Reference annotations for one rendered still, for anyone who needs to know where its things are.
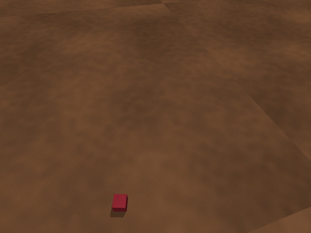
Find cube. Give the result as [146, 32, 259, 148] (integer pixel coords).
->
[112, 194, 128, 212]

